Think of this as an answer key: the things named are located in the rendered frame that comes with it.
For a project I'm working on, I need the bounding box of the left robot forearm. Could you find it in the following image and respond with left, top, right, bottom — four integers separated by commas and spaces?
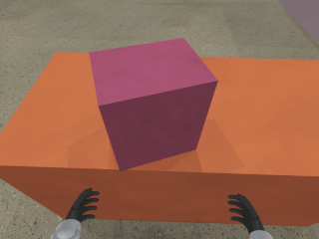
50, 219, 82, 239

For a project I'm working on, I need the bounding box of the left robot hand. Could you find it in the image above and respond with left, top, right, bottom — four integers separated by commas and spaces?
65, 187, 100, 223

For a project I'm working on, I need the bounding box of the carton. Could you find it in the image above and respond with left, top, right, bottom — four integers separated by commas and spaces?
89, 38, 218, 171

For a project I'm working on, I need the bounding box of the pedestal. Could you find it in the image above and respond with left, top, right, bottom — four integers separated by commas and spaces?
0, 52, 319, 227

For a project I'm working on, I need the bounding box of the right robot hand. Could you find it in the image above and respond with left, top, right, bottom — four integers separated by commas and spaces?
227, 193, 265, 234

